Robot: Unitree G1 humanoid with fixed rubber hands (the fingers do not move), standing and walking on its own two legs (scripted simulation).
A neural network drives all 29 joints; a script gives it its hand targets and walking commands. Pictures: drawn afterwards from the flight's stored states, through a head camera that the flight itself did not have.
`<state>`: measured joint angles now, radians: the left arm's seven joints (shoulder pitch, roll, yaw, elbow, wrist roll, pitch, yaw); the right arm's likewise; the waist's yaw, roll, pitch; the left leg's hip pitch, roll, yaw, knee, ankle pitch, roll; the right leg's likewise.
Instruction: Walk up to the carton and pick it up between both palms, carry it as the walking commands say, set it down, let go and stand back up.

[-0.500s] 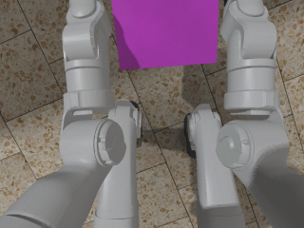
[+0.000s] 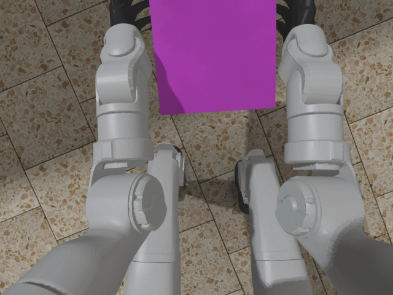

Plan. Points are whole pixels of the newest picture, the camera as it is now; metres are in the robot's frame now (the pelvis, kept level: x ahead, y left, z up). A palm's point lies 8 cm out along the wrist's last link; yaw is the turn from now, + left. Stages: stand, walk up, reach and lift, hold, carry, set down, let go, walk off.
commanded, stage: reach and lift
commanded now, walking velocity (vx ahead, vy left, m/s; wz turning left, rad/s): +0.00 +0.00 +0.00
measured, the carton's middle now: (210, 48) +0.51 +0.02 -0.15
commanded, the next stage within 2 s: none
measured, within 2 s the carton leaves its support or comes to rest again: neither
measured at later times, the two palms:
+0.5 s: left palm (106, 18) +0.48 +0.14 +0.02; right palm (330, 17) +0.49 -0.11 +0.02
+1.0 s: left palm out of the picture +0.46 +0.14 +0.11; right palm out of the picture +0.47 -0.11 +0.11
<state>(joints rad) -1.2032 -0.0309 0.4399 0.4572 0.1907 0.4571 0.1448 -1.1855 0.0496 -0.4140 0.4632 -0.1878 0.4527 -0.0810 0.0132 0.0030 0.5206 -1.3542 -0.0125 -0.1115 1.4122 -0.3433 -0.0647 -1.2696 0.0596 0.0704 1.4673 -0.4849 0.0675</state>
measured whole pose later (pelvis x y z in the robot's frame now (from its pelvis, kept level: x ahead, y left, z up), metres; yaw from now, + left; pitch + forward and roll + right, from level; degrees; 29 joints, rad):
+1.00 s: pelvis +0.10 +0.00 +0.14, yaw +1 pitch +19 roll -1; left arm -0.55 -0.25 0.44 0.46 0.37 0.38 0.08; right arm -0.53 0.25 -0.40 0.46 -0.37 0.39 0.00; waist 0.00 -0.02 -0.04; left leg -0.84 0.00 -0.09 0.73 -0.23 -0.04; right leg -0.75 0.02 0.08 0.76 -0.34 0.04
